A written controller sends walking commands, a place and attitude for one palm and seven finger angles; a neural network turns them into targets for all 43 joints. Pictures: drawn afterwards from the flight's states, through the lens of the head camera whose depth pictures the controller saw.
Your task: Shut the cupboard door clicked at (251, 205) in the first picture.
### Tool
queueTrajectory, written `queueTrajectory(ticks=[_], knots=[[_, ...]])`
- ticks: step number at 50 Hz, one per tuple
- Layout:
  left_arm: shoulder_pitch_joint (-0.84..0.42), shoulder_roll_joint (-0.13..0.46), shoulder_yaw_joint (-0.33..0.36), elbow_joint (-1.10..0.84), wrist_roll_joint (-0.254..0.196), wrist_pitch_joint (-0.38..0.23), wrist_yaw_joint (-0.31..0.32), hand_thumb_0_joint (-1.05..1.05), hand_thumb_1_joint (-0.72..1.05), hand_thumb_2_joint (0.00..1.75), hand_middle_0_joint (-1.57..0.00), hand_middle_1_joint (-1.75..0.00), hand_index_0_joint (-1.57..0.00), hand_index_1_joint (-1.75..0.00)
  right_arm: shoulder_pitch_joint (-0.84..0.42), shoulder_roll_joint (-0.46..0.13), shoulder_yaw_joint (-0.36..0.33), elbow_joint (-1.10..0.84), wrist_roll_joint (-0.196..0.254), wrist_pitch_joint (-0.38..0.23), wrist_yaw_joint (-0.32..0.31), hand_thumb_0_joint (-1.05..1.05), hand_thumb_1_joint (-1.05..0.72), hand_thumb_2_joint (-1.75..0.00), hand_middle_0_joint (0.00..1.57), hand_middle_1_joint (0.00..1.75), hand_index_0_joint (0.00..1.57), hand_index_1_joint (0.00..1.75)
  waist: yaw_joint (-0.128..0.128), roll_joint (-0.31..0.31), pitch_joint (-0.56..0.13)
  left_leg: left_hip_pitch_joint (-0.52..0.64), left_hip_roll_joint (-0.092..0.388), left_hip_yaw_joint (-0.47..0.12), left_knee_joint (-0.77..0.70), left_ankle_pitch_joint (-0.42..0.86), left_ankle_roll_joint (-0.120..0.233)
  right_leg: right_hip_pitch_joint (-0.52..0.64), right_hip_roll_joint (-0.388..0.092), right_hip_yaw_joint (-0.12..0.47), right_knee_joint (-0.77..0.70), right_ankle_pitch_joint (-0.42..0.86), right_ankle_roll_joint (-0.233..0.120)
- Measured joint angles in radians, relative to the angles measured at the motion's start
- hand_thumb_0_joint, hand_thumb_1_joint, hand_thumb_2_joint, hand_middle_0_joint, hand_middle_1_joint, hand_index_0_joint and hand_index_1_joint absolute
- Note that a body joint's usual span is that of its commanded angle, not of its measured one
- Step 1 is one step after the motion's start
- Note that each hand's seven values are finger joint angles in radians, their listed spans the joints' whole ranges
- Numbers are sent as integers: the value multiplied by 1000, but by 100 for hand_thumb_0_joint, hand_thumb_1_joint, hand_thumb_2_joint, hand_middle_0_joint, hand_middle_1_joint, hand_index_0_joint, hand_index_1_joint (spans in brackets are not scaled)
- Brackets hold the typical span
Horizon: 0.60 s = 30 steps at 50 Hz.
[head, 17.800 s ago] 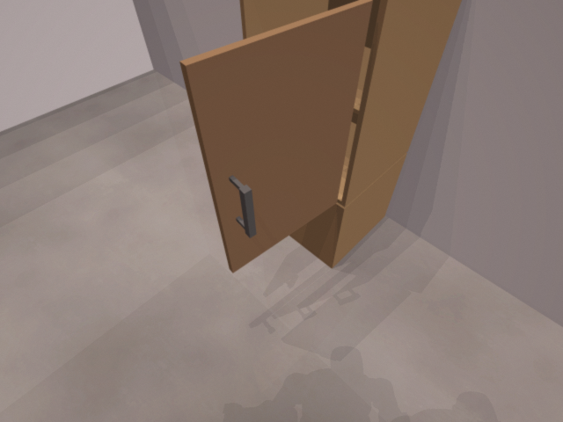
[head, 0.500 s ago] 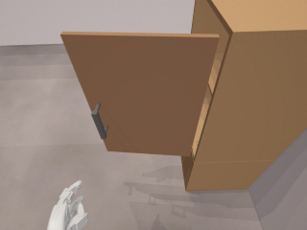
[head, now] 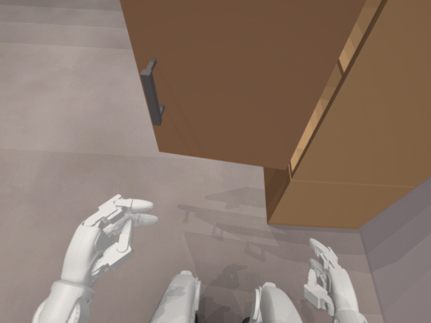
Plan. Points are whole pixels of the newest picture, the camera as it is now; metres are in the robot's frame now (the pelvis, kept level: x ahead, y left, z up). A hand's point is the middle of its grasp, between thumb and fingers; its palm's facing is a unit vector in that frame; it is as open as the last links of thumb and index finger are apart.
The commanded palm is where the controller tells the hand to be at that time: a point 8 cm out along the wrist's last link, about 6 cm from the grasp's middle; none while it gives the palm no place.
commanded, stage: raise the hand and make a fist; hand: left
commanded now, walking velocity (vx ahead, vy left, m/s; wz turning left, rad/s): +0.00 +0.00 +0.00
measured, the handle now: (155, 94) +0.57 +0.20 +0.05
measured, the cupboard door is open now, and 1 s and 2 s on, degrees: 84 84 84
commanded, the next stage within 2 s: bring the fist close to the handle in 1.26 s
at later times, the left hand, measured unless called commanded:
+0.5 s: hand (116, 237) +0.24 +0.19 +0.05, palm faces -0.05 -1.00 -0.03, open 3.2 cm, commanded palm +0.22 +0.24 +0.06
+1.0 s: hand (120, 229) +0.25 +0.19 +0.05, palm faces -0.07 -1.00 -0.04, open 3.1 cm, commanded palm +0.23 +0.24 +0.06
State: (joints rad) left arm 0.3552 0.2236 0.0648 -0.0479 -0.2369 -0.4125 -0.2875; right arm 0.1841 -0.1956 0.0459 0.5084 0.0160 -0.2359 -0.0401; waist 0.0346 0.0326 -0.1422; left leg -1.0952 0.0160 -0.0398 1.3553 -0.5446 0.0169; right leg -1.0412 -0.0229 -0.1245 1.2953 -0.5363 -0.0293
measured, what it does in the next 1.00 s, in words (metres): stands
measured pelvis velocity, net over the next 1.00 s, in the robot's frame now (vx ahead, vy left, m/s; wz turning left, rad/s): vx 0.03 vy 0.00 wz -0.01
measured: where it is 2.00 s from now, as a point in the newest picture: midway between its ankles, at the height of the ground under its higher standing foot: outside the picture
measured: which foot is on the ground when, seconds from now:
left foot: down 0.00-1.00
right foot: down 0.00-1.00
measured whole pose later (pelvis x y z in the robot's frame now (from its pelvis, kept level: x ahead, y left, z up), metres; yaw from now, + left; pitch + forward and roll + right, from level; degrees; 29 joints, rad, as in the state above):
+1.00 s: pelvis +0.03 +0.00 +0.01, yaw -1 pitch +19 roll -3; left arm 0.39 0.26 0.17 -0.04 -0.30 -0.40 -0.32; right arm 0.24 -0.24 0.00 0.49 0.02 -0.16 -0.05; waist 0.00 0.04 -0.18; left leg -1.08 0.02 -0.02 1.33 -0.58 0.02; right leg -1.04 -0.01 -0.10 1.28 -0.57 -0.02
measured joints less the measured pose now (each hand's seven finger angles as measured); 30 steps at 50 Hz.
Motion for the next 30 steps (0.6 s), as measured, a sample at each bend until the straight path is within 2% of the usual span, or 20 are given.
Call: queueTrajectory(ticks=[3, 5, 10, 15, 20, 30], knots=[[-2, 1, 4, -4, 1, 71, 14, 2, 90, 90, -68, -83, -68, -83, 34, 16, 6, 9, 1, 21, 0, 2, -91, -90, 20, 30, 20, 30, -18, 9, -2, 7, 0, 14, -21, 7, 9, 3, 0, 14, -21, 12, 9], [14, -1, 13, -11, -2, 88, 35, 2, 90, 90, -72, -87, -72, -87, 57, 18, 1, 13, -1, 28, 0, 2, -90, -90, 20, 30, 20, 30, -28, 10, -5, 16, 0, 25, -36, 10, 15, 7, 0, 24, -35, 18, 15], [63, -4, 31, -26, -4, 40, 76, 2, 90, 90, -81, -97, -81, -97, 94, -11, -21, 17, -8, 31, 0, 2, -90, -90, 20, 30, 20, 30, -38, 7, -17, 24, -5, 40, -50, 7, 26, 11, -5, 40, -46, 17, 27], [77, 3, 24, -24, 2, 0, 67, 2, 90, 90, -90, -107, -90, -107, 85, -51, -43, 7, -7, 29, -3, 2, -91, -90, 20, 30, 20, 30, -38, -2, -23, 11, -10, 42, -35, -6, 32, 0, -9, 41, -33, 4, 32], [83, 10, 20, -41, 5, 3, 62, 2, 90, 90, -99, -117, -99, -117, 52, -62, -57, -21, -6, 35, -3, 2, -91, -90, 20, 30, 20, 30, -37, -11, -23, 8, -9, 39, -27, -17, 32, 0, -8, 39, -29, -5, 34], [83, 17, 41, -51, 3, 12, 46, 2, 90, 90, -118, -137, -118, -137, 14, -36, -37, -67, -9, 63, 8, 2, -91, -90, 20, 30, 20, 30, -23, -9, -36, 20, -6, 24, -34, -27, 22, 16, -3, 26, -40, -16, 26]])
